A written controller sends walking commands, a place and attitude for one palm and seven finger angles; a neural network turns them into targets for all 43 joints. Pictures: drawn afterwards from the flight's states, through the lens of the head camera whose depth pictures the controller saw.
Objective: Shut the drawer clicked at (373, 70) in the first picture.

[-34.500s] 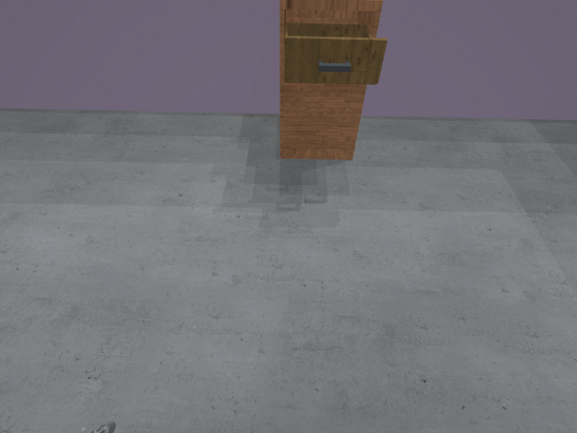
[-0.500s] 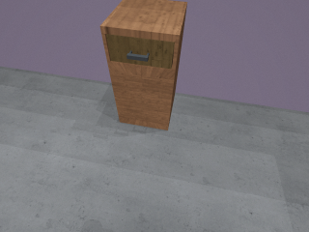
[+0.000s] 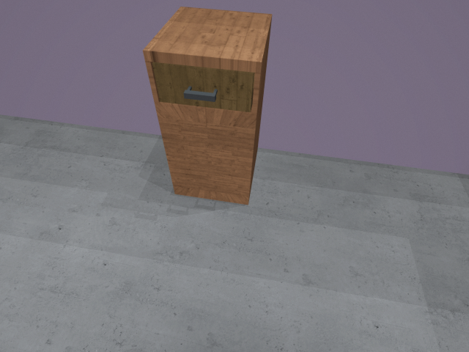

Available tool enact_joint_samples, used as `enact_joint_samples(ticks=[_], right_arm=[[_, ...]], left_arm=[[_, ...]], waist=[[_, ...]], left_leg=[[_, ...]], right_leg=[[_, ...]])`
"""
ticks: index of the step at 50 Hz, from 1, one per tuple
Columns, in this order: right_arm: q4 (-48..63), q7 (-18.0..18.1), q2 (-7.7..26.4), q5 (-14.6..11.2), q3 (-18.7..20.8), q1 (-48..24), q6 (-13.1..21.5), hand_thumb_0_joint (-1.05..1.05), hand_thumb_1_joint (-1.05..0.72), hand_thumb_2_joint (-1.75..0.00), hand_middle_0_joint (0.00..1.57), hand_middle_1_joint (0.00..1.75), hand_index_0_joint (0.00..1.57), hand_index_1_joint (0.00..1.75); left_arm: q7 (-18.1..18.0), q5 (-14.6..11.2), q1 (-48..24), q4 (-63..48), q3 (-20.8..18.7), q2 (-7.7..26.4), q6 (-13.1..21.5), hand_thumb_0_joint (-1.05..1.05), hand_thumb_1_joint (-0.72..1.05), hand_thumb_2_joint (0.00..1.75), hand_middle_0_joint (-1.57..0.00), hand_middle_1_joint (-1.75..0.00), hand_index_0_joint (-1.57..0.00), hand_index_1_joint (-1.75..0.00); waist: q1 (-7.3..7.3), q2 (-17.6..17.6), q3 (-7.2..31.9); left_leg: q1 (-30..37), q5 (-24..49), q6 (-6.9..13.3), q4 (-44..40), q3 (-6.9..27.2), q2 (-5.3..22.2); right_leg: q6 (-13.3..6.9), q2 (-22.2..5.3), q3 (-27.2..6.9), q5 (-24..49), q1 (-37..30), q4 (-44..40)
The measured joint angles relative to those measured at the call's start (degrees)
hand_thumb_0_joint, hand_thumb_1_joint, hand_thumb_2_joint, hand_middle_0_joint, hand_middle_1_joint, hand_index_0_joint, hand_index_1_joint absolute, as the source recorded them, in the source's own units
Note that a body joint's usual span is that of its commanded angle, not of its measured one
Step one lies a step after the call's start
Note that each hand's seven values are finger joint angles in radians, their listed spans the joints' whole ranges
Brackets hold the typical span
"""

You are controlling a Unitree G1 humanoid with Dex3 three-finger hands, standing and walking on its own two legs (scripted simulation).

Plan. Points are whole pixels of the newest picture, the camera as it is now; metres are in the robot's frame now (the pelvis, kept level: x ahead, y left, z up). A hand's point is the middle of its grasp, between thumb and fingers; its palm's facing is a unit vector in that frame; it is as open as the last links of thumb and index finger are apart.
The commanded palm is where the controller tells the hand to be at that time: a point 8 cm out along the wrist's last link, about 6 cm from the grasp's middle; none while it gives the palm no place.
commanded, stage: let the arm hang, fingers relaxed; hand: left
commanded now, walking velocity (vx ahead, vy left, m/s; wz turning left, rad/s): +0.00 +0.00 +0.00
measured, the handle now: (201, 92) +0.96 +0.16 -0.09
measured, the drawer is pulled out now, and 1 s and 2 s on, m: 0.00 0.00 0.00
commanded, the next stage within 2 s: look to check the result in 0.02 s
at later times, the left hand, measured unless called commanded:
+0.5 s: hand out of the picture +0.02 +0.18 -0.17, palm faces +0.02 -0.98 -0.20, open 7.4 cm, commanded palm none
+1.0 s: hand out of the picture +0.05 +0.19 -0.17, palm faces +0.02 -0.97 -0.22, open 7.4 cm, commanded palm none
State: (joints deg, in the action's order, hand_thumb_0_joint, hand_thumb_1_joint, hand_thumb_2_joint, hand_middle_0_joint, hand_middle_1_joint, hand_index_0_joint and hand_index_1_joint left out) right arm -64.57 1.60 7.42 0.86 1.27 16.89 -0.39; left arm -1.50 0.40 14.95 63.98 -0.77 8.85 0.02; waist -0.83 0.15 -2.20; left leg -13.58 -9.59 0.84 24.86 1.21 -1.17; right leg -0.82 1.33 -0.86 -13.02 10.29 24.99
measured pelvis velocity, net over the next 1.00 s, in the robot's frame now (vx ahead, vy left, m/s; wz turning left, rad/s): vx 0.03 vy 0.00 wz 0.00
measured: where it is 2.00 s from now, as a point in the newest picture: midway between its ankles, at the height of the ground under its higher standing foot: outside the picture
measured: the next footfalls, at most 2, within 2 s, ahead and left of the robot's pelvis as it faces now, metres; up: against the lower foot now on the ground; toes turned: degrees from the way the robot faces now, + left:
none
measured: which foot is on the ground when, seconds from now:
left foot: down 0.00-1.00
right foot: down 0.00-1.00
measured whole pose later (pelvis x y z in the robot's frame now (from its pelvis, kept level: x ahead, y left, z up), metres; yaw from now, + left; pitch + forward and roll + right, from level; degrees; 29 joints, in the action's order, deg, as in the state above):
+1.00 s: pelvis +0.03 +0.00 +0.00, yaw +0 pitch -1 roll +0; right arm -65.5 1.7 10.2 0.6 1.1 12.7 0.2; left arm -1.4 0.3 12.7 64.9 -0.8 10.7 0.3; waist -0.4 0.3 -3.2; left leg -10.5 -10.6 0.6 22.5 1.0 -1.2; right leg -1.0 1.3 -1.1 -13.9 7.3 22.6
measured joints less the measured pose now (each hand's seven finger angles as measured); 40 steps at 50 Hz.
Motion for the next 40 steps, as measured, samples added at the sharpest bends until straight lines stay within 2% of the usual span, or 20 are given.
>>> enact_joint_samples(ticks=[14, 40], right_arm=[[-0.38, 0.04, 1.23, -0.09, 0.19, -0.73, 0.00, 0.01, -0.91, -0.90, 0.20, 0.30, 0.20, 0.30], [-0.41, 0.08, 2.48, -0.23, -0.08, -4.50, 0.62, 0.01, -0.91, -0.90, 0.20, 0.30, 0.20, 0.30]], left_arm=[[0.04, -0.06, 0.06, 0.70, -0.11, 0.87, -0.15, 0.00, 0.91, 0.90, -0.20, -0.30, -0.19, -0.30], [0.13, -0.07, -2.16, 0.75, 0.00, 1.53, 0.28, 0.00, 0.91, 0.90, -0.20, -0.30, -0.20, -0.30]], waist=[[0.09, 0.02, -1.16], [0.45, 0.03, -0.99]], left_leg=[[0.42, -0.19, 0.05, -0.49, -0.16, 0.01], [2.40, -0.90, -0.07, -1.83, -0.15, -0.04]], right_leg=[[0.03, -0.01, -0.18, -0.06, -0.43, -0.63], [-0.03, -0.09, -0.23, -0.67, -2.47, -2.11]])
